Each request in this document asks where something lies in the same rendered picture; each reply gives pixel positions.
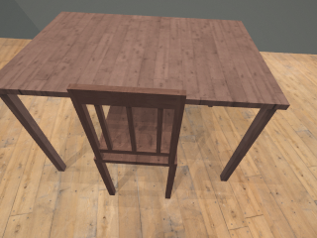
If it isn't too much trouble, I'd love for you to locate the table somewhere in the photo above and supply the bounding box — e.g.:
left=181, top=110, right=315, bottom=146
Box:
left=0, top=11, right=290, bottom=181

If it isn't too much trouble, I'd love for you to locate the chair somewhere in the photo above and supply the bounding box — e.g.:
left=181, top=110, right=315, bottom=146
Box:
left=66, top=83, right=187, bottom=199

